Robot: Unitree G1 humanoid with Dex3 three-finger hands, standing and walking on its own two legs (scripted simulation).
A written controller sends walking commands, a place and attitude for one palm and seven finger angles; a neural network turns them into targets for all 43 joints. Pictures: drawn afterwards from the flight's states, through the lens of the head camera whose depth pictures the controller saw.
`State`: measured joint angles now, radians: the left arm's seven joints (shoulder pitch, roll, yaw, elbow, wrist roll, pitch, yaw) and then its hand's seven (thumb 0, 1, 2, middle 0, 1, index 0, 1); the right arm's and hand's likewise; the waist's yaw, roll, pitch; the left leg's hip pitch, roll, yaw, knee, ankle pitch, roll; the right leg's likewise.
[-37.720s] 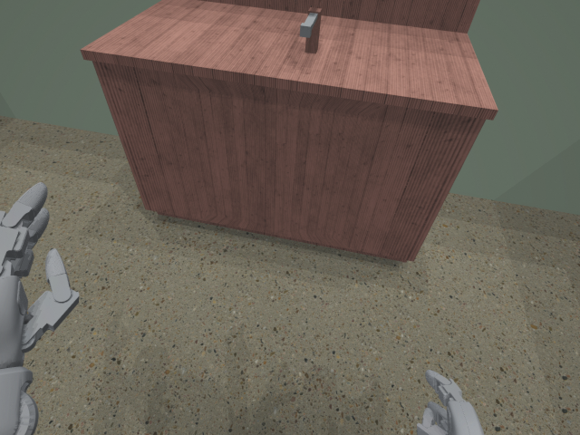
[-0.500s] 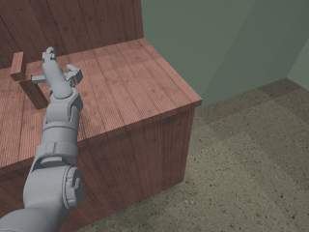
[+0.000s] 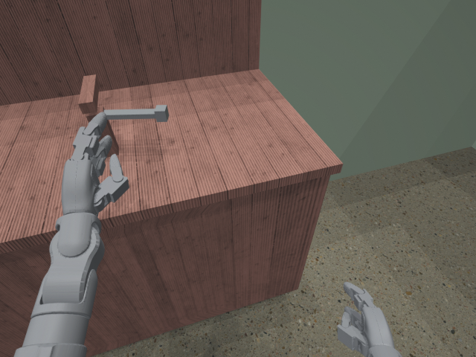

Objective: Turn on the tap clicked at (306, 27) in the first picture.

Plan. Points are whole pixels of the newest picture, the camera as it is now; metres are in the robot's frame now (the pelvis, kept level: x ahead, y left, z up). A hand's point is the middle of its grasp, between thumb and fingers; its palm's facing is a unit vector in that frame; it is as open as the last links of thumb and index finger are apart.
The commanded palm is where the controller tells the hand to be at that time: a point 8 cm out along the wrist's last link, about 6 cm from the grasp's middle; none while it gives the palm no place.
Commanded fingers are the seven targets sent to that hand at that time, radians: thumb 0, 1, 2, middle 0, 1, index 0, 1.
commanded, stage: draw the hand back beside the body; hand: left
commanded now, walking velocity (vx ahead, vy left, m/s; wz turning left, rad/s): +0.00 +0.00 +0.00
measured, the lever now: (161, 113) +0.58 +0.24 +0.13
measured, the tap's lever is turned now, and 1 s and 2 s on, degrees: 74 74 74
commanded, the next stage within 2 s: step back with the hand held close in 0.76 s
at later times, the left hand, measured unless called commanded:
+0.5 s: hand (68, 249) +0.20 +0.25 +0.15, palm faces +0.43 -0.84 -0.33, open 7.4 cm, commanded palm +0.16 +0.28 +0.17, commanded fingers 0.00 0.90 0.90 -0.20 -0.30 -0.20 -0.30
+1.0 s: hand (68, 257) +0.19 +0.24 +0.16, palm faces +0.46 -0.81 -0.36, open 7.4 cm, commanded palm +0.14 +0.27 +0.17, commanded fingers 0.00 0.90 0.90 -0.20 -0.30 -0.20 -0.30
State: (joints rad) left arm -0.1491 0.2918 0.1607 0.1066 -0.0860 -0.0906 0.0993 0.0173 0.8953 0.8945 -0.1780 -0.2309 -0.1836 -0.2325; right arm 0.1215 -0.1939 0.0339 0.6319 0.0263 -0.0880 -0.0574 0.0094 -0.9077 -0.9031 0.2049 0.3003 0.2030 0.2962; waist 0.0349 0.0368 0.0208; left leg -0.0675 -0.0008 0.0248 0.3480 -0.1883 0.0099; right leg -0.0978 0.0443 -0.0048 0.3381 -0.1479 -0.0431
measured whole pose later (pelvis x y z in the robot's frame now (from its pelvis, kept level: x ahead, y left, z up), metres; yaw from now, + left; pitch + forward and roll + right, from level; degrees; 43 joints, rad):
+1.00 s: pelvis -0.01 -0.01 +0.00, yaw +2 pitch -5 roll -1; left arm 0.39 0.32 0.28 -0.32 -0.05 -0.15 0.13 0.02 0.89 0.89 -0.20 -0.30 -0.21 -0.30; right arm 0.19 -0.22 0.01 0.63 0.00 -0.12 -0.05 0.01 -0.91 -0.90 0.21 0.30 0.20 0.30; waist 0.03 0.08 0.02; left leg -0.15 0.03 -0.02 0.44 -0.22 0.00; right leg -0.12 0.07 -0.05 0.33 -0.13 -0.06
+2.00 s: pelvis -0.12 +0.00 -0.01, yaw +3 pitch +2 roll +0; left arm 0.44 0.34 0.28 -0.51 -0.02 -0.13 0.16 0.02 0.89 0.89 -0.20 -0.30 -0.21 -0.30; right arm 0.15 -0.18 -0.01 0.62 0.00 -0.06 -0.06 0.01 -0.91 -0.90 0.21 0.30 0.21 0.30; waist 0.01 -0.01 0.03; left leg -0.49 -0.02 0.00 0.83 -0.38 -0.02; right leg -0.29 0.05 0.02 0.52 -0.27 -0.05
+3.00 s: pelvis -0.31 -0.05 -0.02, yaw +5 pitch -2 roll +2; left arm 0.46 0.36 0.35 -0.41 -0.03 -0.12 0.20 0.02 0.89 0.89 -0.20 -0.30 -0.21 -0.30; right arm 0.30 -0.20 -0.01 0.64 0.00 -0.14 -0.08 0.01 -0.91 -0.90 0.20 0.30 0.20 0.30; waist -0.02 0.01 -0.03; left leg -0.19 0.04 0.07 0.56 -0.33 -0.02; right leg -0.30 -0.01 -0.07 0.66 -0.38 0.00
